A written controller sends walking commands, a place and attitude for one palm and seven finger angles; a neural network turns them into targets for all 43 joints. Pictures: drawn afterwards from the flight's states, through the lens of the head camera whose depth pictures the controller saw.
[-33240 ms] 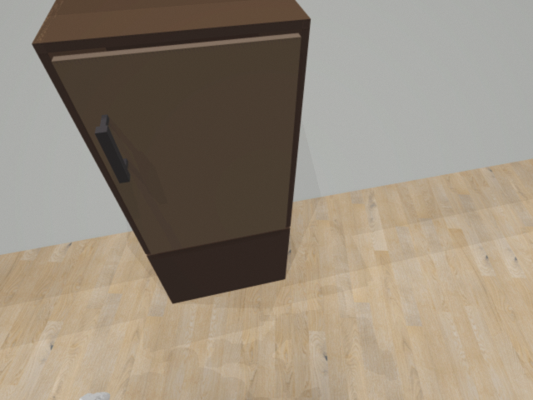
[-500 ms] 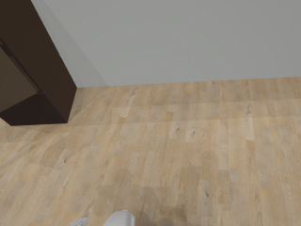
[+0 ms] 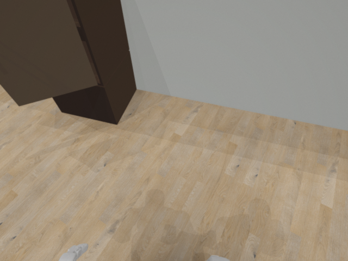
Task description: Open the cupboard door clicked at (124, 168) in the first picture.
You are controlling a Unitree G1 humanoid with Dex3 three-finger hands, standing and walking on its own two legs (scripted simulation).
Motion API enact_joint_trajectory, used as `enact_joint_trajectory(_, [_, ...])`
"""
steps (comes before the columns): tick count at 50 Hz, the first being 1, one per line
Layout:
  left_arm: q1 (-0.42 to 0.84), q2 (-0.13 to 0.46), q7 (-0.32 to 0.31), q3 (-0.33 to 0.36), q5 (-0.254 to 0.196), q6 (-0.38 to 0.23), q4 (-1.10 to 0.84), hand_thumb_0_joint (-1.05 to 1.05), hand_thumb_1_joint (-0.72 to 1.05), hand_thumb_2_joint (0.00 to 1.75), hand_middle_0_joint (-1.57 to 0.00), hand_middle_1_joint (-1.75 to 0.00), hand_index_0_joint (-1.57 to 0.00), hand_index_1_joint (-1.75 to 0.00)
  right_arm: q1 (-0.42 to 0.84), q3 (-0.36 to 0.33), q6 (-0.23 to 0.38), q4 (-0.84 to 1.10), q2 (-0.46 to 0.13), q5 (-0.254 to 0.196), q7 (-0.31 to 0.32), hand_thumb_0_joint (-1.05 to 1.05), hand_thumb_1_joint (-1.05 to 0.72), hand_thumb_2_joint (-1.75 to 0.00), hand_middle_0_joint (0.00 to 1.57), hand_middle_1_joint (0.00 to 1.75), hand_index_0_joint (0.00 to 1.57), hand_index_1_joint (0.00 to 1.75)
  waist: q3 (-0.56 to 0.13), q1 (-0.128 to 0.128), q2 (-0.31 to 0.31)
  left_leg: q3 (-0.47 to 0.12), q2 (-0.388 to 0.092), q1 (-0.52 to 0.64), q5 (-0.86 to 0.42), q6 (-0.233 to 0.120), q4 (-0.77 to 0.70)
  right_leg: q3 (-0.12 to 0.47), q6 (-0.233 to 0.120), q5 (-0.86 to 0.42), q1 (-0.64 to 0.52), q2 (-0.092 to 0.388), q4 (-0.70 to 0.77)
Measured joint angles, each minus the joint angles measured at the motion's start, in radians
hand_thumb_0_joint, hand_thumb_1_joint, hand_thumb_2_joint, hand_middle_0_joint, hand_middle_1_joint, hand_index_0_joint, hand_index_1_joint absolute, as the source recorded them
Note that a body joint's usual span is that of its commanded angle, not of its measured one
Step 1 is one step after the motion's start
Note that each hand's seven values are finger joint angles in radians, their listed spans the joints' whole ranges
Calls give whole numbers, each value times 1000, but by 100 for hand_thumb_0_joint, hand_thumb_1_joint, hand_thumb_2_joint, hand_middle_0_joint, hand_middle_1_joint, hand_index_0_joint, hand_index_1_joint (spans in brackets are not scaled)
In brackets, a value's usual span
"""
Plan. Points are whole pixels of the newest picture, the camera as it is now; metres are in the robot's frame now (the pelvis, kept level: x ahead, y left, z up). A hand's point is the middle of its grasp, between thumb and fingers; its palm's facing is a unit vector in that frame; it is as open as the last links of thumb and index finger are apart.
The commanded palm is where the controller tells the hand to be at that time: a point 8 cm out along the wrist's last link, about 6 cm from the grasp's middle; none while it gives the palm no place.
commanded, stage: turn to face it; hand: left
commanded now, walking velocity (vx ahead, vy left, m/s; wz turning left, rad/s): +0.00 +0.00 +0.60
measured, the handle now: out of the picture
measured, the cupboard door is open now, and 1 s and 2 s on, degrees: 39 39 39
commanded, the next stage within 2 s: take the last steps up to it in 0.52 s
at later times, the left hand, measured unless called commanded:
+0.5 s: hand out of the picture -0.04 +0.21 -0.19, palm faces +0.35 -0.91 -0.23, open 7.4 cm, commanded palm none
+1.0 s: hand out of the picture -0.04 +0.16 -0.15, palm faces +0.49 -0.84 -0.21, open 7.4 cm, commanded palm none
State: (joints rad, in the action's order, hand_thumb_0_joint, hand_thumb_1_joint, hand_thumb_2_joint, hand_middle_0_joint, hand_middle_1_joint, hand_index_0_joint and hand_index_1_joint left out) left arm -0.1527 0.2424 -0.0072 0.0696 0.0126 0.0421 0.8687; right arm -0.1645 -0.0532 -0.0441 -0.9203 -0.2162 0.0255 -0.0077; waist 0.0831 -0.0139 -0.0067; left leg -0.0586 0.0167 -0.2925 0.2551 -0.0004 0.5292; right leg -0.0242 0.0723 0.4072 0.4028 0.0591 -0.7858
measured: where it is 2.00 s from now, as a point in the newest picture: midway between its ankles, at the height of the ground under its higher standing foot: (126, 232)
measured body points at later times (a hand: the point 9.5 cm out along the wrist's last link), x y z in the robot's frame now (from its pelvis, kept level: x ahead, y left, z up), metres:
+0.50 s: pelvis +0.00 +0.00 -0.01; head +0.03 +0.04 +0.44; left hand -0.05 +0.26 -0.17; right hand +0.18 -0.20 -0.14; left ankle -0.04 +0.10 -0.74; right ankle +0.01 -0.14 -0.70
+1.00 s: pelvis +0.04 +0.00 +0.01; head +0.07 -0.01 +0.46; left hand -0.06 +0.20 -0.13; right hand +0.19 -0.20 -0.15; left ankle -0.01 +0.15 -0.65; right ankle +0.04 -0.13 -0.73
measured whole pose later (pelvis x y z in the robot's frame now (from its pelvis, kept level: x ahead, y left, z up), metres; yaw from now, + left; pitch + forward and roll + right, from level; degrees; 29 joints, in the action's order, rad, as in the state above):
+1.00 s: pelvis +0.04 +0.00 +0.01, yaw +27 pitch +0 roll +2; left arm -0.35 0.12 0.00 0.04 0.02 -0.05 1.03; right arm -0.23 -0.07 -0.05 -1.03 -0.23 0.02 -0.04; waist 0.04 0.00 -0.02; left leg 0.02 -0.04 -0.56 0.24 0.04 1.09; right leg -0.15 0.02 0.31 0.08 0.11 -0.39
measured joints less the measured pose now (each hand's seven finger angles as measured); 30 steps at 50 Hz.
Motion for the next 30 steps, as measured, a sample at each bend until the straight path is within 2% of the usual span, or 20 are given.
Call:
enact_joint_trajectory(2, [0, -8, 0, -6, -2, -14, -13, 1, 91, 90, -20, -30, -20, -30, -12, -6, -8, -4, -2, -4, -1, 0, -90, -90, 20, 30, 20, 30, -7, -5, -9, -26, 10, -22, 16, 15, 37, -12, -8, -76, -71, -14, 152])
enact_joint_trajectory(3, [-2, -15, -1, -9, 2, -25, -18, 1, 91, 90, -20, -30, -20, -30, -18, -11, -11, -5, -7, -9, -3, 0, -90, -90, 20, 30, 20, 30, -11, -4, -17, -37, 13, -43, 34, 17, 75, -23, -36, -109, -92, -16, 201])
enact_joint_trajectory(4, [0, -28, -4, -14, 7, -32, -19, 1, 91, 90, -20, -30, -20, -30, -17, -18, -15, -10, -16, -12, -4, 0, -90, -90, 20, 30, 20, 30, -4, -6, -34, -44, 14, -71, 112, 22, 153, -40, -59, -111, -93, -18, 190])
enact_joint_trajectory(6, [-4, -50, -9, -25, 9, -39, -20, 1, 91, 90, -20, -30, -20, -30, -12, -29, -28, -22, -30, -11, -7, 1, -90, -90, 20, 30, 20, 30, 6, -8, -44, -22, 24, -142, 213, 28, 379, -71, -79, -97, -106, -1, 181])
enact_joint_trajectory(8, [-16, -66, -12, -32, 8, -37, -15, 1, 90, 90, -20, -30, -20, -30, -5, -35, -37, -32, -39, -9, -13, 1, -91, -90, 20, 30, 20, 30, 10, -11, -45, 12, 15, -194, 195, 40, 560, -96, -81, -101, -132, 13, 208])
enact_joint_trajectory(10, [-28, -75, -14, -35, 10, -34, -5, 1, 90, 90, -20, -30, -20, -30, -2, -36, -40, -35, -39, -9, -19, 1, -91, -90, 20, 30, 20, 30, 8, -17, -34, 42, -4, -213, 165, 52, 628, -121, -79, -112, -154, 29, 239])
enact_joint_trajectory(13, [-43, -77, -13, -36, 12, -33, 9, 1, 90, 90, -20, -30, -20, -30, 2, -31, -40, -38, -29, -11, -22, 1, -91, -90, 20, 30, 20, 30, 6, -18, -5, 77, -29, -185, 171, 64, 552, -157, -76, -120, -175, 56, 268])
enact_joint_trajectory(18, [-64, -61, -8, -27, 17, -43, 26, 1, 91, 90, -20, -30, -20, -30, 28, -16, -30, -41, -13, -16, -20, 1, -91, -90, 20, 30, 19, 30, 17, 12, 35, 116, -39, -80, 203, 57, 280, -209, -59, -103, -178, 96, 247])
enact_joint_trajectory(20, [-79, -46, -7, -19, 15, -43, 38, 1, 91, 90, -20, -30, -20, -30, 41, -9, -19, -35, -8, -17, -19, 1, -91, -90, 20, 30, 19, 30, 17, 22, 46, 131, -34, -23, 144, 47, 146, -226, -46, -82, -168, 110, 210])
enact_joint_trajectory(21, [-91, -39, -5, -15, 11, -39, 43, 1, 90, 90, -20, -30, -20, -30, 43, -5, -11, -28, -9, -16, -20, 1, -91, -90, 20, 30, 20, 30, 11, 24, 45, 135, -37, 11, 72, 37, 65, -235, -37, -65, -156, 114, 178])
enact_joint_trajectory(22, [-98, -29, -4, -10, 7, -31, 50, 1, 90, 90, -20, -30, -20, -30, 48, -5, 0, -24, -6, -13, -18, 1, -91, -90, 20, 30, 20, 30, 7, 23, 50, 133, -30, 10, 35, -14, 50, -226, -28, -41, -133, 120, 126])
enact_joint_trajectory(23, [-99, -15, -6, -5, 5, -18, 59, 1, 90, 90, -20, -30, -20, -30, 54, -2, 7, -21, 2, -10, -16, 1, -91, -90, 20, 30, 20, 30, 9, 27, 63, 132, -23, -1, 43, -35, 74, -186, -23, 31, -103, 117, 55])
enact_joint_trajectory(25, [-98, 3, -13, 0, 6, 9, 82, 1, 91, 90, -20, -30, -20, -30, 57, 8, 16, -15, 16, -6, -5, 0, -91, -90, 20, 30, 20, 30, 4, 36, 71, 129, -22, -1, 69, -39, 85, -105, -19, 119, -41, 86, -98])
enact_joint_trajectory(27, [-92, 11, -11, 5, 5, 21, 102, 1, 91, 90, -20, -30, -20, -30, 52, 16, 21, -13, 26, -3, 8, 0, -91, -90, 20, 30, 20, 30, -3, 36, 65, 118, -22, 13, 60, -33, 53, -56, -15, 101, 6, 61, -204])
enact_joint_trajectory(30, [-82, 14, -5, 7, 4, 18, 109, 1, 91, 90, -20, -30, -20, -30, 43, 26, 27, -19, 34, -4, 19, 0, -91, -90, 20, 30, 20, 30, -8, 40, 54, 105, -18, 40, 20, -31, -13, -20, -11, 46, 37, 44, -248])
